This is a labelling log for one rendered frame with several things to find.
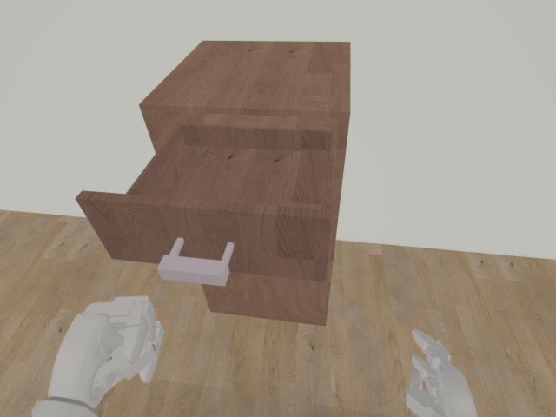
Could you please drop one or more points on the handle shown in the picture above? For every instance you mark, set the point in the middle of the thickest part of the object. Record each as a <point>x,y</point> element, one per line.
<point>178,268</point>

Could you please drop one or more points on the right robot hand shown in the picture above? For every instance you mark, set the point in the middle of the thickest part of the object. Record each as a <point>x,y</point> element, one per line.
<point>447,394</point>

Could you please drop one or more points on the robot left forearm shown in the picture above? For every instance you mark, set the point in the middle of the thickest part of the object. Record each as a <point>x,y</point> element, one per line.
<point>62,407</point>

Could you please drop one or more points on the cabinet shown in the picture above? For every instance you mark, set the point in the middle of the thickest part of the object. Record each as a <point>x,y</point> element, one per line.
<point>263,84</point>

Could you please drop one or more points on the drawer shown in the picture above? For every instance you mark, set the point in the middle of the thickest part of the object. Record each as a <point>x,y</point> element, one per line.
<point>267,190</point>

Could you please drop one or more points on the left robot hand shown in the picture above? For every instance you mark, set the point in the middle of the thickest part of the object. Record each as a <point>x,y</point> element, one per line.
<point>123,329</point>

